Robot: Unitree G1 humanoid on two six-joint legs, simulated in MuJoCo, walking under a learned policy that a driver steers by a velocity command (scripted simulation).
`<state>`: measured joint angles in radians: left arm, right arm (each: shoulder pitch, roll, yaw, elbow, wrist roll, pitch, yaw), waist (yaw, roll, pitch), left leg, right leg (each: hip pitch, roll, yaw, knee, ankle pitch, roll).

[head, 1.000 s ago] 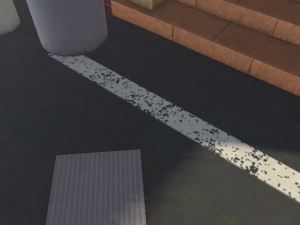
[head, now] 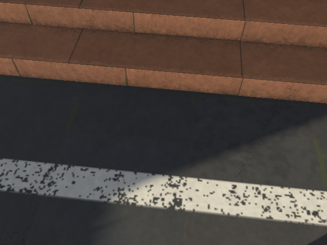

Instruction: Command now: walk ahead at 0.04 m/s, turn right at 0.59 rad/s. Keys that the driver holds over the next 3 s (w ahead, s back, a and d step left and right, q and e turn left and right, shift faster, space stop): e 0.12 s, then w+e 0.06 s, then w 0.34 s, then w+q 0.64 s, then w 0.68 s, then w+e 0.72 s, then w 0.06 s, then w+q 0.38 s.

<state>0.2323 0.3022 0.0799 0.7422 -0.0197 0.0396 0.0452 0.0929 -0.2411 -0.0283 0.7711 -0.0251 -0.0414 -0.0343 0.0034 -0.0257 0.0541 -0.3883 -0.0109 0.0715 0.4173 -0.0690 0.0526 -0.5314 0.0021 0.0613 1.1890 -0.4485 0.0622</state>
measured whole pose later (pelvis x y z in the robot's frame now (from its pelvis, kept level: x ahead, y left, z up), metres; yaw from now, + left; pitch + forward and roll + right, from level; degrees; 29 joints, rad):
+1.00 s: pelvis +0.37 -0.07 +0.01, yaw +0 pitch +2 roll +2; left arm 0.24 0.27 0.03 0.72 0.01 -0.13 0.01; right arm 0.25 -0.27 -0.06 0.78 0.01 -0.07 0.03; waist -0.01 -0.02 0.03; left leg -0.26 -0.14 -0.01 0.37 -0.14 0.12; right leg -0.56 -0.08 0.08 1.20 -0.32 0.01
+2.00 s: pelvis +0.89 +0.00 +0.01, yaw +10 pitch +1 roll +0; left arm 0.25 0.26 0.05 0.89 0.03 -0.04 -0.04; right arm 0.35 -0.23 -0.03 0.85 -0.02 -0.09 0.01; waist -0.01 -0.05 0.01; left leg -0.10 -0.05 0.11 0.27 -0.19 0.08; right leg -0.56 -0.04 0.02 1.04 -0.21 -0.04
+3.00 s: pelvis +1.43 -0.06 +0.13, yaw -7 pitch +5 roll -2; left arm 0.11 0.17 -0.06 0.69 0.03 -0.03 -0.06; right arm 0.59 -0.14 0.04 1.11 -0.12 -0.09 0.07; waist -0.04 0.00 -0.08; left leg -0.32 -0.09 -0.05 0.55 -0.30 0.11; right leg -1.32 -0.07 0.11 1.93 -0.10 -0.13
